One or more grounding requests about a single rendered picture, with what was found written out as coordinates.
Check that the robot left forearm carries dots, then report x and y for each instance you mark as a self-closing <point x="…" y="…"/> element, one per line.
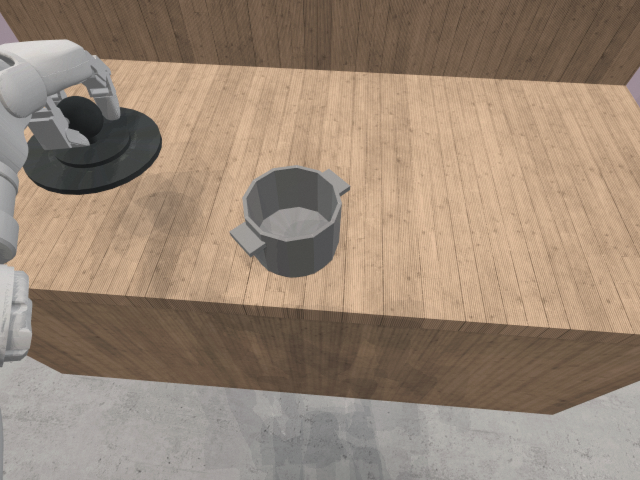
<point x="22" y="92"/>

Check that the pot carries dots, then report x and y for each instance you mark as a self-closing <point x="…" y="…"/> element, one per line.
<point x="292" y="219"/>

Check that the left robot hand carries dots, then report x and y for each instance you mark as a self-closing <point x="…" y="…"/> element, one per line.
<point x="62" y="64"/>

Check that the table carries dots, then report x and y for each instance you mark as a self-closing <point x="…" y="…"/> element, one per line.
<point x="489" y="247"/>

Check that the knob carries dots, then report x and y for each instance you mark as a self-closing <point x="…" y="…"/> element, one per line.
<point x="83" y="114"/>

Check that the left robot upper arm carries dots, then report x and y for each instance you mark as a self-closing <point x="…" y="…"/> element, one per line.
<point x="15" y="323"/>

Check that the lid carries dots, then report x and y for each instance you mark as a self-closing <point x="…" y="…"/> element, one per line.
<point x="120" y="152"/>

